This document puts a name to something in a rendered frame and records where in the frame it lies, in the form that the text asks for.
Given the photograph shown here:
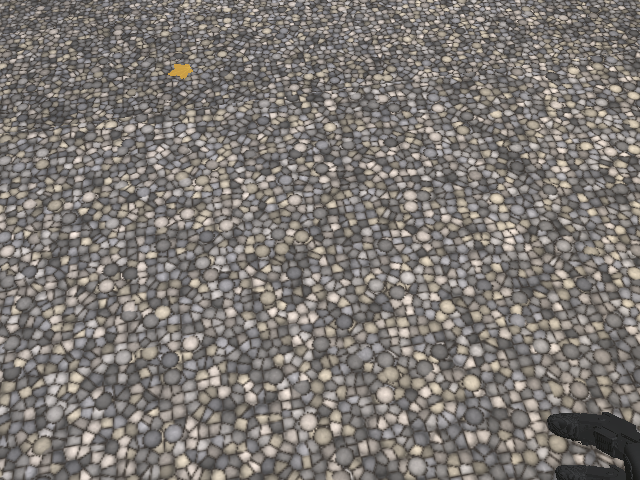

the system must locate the robot right hand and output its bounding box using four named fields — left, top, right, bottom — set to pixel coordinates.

left=547, top=412, right=640, bottom=480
